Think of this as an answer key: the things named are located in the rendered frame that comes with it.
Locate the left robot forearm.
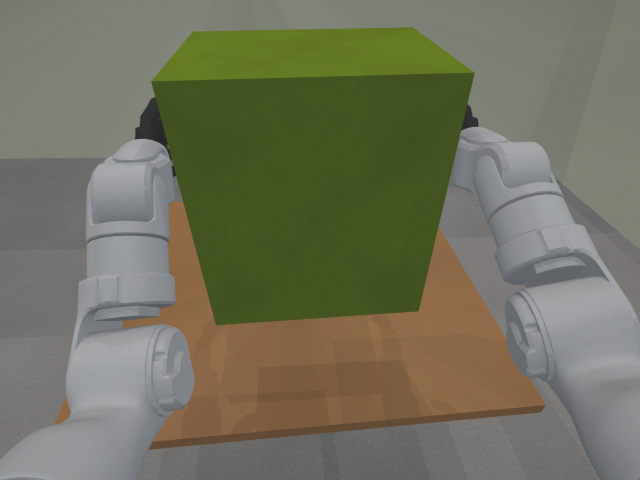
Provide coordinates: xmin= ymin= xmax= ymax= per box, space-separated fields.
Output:
xmin=66 ymin=139 xmax=176 ymax=411

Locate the carton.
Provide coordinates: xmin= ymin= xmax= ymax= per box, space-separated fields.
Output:
xmin=151 ymin=27 xmax=475 ymax=325

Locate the right robot upper arm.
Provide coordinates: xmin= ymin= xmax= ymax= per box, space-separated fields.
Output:
xmin=505 ymin=275 xmax=640 ymax=480

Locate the left robot upper arm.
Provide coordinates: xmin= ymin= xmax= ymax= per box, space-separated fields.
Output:
xmin=0 ymin=324 xmax=195 ymax=480

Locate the robot right hand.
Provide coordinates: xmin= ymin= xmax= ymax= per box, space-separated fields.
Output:
xmin=461 ymin=104 xmax=478 ymax=131

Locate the right robot forearm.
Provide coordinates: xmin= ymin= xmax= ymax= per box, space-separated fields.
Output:
xmin=451 ymin=127 xmax=640 ymax=340

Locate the table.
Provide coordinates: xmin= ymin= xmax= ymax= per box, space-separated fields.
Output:
xmin=54 ymin=202 xmax=546 ymax=450

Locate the robot left hand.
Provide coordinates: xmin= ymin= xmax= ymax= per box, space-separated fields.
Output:
xmin=135 ymin=97 xmax=176 ymax=177

